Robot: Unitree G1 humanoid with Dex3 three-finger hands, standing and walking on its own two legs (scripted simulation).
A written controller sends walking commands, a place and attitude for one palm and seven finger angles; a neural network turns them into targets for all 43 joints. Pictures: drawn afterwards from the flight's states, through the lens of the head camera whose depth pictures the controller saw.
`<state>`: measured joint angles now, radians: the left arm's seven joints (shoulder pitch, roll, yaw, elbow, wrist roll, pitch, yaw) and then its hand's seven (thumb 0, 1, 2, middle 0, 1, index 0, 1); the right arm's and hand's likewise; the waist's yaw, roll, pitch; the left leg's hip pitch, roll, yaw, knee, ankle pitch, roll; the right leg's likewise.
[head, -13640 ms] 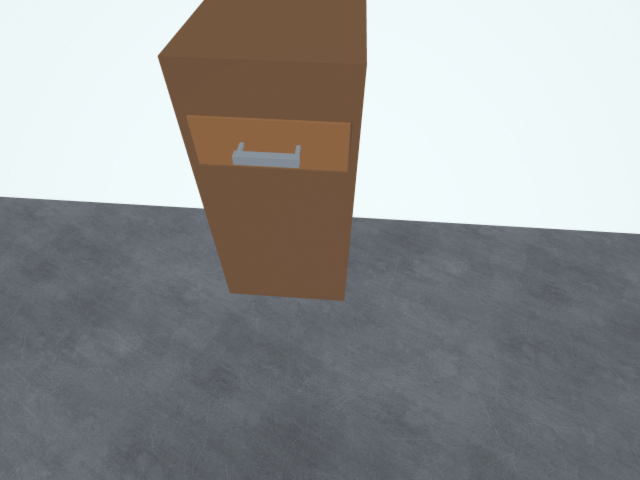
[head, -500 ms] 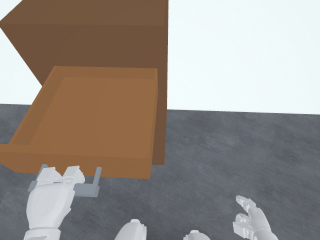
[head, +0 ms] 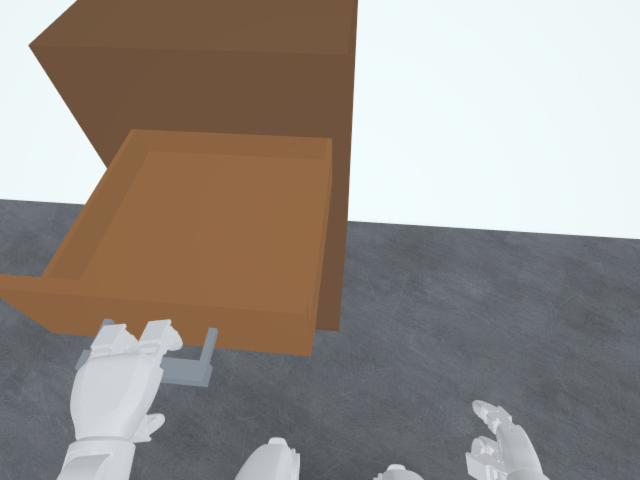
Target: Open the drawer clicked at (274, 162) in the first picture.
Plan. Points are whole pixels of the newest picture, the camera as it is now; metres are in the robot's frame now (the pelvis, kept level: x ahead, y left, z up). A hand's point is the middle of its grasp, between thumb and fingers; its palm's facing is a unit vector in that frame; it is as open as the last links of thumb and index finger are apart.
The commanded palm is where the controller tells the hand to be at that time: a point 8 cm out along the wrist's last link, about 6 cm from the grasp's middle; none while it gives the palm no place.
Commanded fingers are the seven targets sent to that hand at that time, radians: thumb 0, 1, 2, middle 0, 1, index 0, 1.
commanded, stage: open the thumb to release the handle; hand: left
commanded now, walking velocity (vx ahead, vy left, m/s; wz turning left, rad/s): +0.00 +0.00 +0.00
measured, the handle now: (151, 350) +0.27 +0.24 +0.00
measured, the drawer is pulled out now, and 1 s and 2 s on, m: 0.30 0.30 0.30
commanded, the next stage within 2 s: lift the hand off the handle in 0.08 s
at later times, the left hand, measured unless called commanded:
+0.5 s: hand (143, 390) +0.22 +0.24 -0.02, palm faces +0.01 -0.07 -1.00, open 13.7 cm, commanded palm +0.21 +0.24 +0.03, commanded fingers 0.00 -0.50 0.30 -0.30 -1.20 -0.30 -1.20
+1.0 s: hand (135, 382) +0.23 +0.24 +0.00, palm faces -0.01 -0.08 -1.00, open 13.4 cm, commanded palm +0.21 +0.24 +0.07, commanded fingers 0.00 -0.50 0.30 -0.30 -1.20 -0.30 -1.20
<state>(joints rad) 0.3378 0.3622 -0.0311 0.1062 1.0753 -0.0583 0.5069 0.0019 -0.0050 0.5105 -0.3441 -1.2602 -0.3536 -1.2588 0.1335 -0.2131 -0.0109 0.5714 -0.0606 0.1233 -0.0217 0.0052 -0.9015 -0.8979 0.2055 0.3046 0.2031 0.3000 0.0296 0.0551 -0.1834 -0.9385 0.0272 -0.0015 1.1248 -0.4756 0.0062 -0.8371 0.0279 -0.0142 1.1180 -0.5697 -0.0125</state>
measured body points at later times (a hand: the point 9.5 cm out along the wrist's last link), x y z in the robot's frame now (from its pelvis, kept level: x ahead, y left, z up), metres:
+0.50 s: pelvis -0.01 +0.00 +0.00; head +0.04 -0.01 +0.45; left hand +0.22 +0.24 +0.03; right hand +0.17 -0.23 -0.11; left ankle +0.04 +0.12 -0.65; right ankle -0.02 -0.12 -0.65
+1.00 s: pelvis -0.01 +0.01 +0.02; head +0.04 -0.01 +0.47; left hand +0.22 +0.25 +0.06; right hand +0.18 -0.23 -0.09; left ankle +0.04 +0.12 -0.65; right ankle -0.02 -0.12 -0.65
